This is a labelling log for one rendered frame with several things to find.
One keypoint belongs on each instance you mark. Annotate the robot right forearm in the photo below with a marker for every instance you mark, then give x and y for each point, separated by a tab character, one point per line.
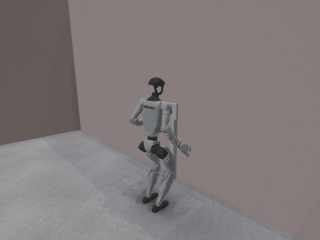
173	139

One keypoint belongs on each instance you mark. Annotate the humanoid robot head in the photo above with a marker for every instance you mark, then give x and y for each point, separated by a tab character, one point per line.
156	82

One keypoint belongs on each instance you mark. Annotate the robot right upper arm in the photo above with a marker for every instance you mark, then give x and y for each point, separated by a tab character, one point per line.
166	112

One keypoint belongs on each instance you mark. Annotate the panel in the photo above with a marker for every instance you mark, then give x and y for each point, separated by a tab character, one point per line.
174	126

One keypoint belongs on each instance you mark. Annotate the robot left forearm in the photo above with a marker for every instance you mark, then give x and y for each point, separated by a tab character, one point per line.
139	123

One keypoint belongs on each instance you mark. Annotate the left robot shin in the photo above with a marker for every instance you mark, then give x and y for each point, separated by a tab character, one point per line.
152	179

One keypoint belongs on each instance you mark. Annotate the robot left upper arm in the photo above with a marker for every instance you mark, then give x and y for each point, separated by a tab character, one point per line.
139	108

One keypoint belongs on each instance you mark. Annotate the robot right hand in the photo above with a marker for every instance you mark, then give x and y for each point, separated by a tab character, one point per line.
185	148

